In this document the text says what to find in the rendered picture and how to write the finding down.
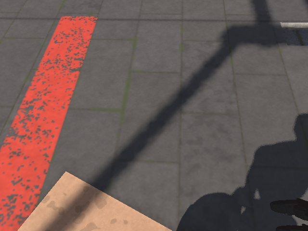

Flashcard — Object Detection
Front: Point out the right robot hand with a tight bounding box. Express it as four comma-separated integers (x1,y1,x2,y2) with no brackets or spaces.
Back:
270,198,308,231

